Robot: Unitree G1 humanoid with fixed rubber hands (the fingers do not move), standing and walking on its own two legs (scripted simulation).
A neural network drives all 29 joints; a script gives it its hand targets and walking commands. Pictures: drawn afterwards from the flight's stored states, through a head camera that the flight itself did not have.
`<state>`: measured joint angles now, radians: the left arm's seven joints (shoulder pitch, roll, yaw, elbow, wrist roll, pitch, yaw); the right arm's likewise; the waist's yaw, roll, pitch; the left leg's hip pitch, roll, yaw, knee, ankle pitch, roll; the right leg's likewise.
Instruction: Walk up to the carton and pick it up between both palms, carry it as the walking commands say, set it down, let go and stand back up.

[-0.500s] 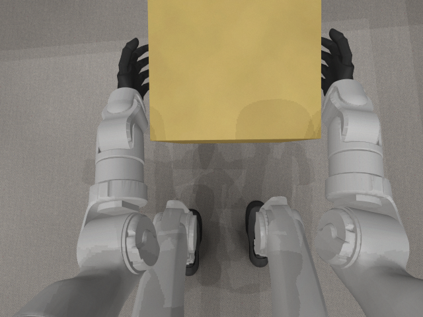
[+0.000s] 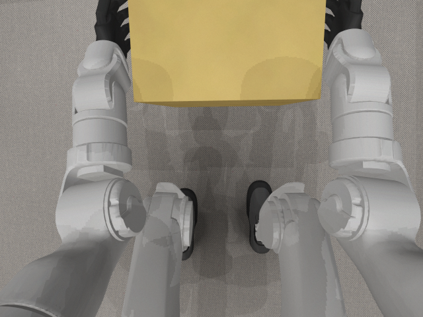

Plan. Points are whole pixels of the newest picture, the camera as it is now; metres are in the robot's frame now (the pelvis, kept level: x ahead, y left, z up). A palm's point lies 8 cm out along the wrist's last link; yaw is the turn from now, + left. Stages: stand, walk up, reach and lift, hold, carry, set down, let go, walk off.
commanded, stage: set down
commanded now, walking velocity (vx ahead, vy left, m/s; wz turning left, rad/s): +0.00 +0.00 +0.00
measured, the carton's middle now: (225, 40) +0.56 -0.01 -0.20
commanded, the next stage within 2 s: none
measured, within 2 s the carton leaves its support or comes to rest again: rests again in 1.28 s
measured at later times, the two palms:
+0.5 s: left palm (134, 48) +0.55 +0.16 -0.21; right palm (321, 45) +0.55 -0.18 -0.20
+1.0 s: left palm (140, 49) +0.55 +0.15 -0.21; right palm (327, 47) +0.54 -0.19 -0.20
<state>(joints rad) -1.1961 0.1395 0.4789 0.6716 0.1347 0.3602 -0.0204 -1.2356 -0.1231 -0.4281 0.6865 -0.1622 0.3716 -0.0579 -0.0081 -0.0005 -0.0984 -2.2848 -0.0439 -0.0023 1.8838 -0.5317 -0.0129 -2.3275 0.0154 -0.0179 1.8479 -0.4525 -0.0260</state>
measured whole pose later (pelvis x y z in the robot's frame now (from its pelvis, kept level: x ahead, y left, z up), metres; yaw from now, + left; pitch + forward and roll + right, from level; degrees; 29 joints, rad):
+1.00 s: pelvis -0.01 +0.01 -0.07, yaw -1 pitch +43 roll +0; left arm -1.40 0.25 0.30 0.91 0.00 0.27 0.07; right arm -1.40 -0.29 -0.31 0.90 0.01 0.29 -0.09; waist -0.02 0.00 0.19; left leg -2.33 -0.05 0.01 2.17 -0.58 0.00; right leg -2.37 0.01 -0.02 2.12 -0.50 -0.01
